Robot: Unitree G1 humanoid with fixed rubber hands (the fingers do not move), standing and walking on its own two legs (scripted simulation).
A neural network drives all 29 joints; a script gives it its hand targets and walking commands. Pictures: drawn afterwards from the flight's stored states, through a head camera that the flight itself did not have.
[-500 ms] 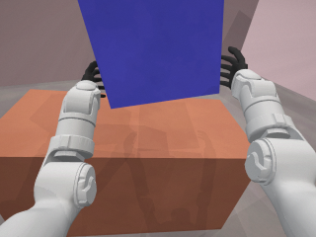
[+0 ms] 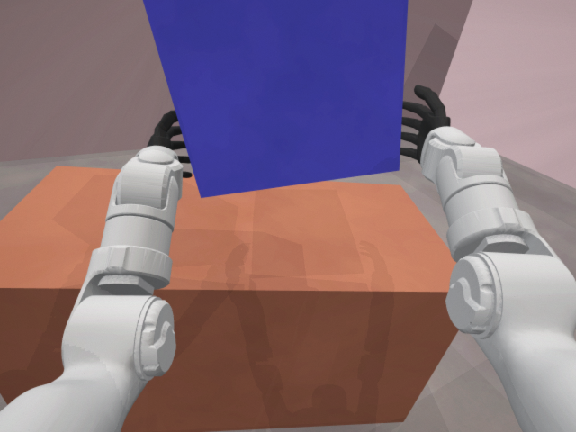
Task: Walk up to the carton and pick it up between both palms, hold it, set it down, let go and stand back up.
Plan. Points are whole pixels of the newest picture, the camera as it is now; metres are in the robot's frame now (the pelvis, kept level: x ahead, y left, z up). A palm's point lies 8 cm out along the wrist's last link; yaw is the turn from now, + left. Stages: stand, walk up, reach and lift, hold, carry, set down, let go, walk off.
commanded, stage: hold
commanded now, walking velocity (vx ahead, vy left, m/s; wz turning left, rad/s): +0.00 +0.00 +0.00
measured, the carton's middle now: (281, 57) +0.52 +0.04 +0.38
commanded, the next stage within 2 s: none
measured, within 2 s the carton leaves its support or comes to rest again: neither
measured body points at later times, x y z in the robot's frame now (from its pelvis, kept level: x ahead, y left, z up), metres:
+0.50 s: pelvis +0.00 +0.00 +0.00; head -0.08 +0.04 +0.44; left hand +0.40 +0.19 +0.26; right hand +0.41 -0.17 +0.32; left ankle +0.12 +0.06 -0.73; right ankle +0.04 -0.13 -0.73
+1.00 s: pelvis +0.00 +0.00 +0.00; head -0.08 +0.04 +0.44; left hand +0.40 +0.18 +0.26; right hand +0.41 -0.18 +0.32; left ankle +0.12 +0.06 -0.73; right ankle +0.04 -0.13 -0.73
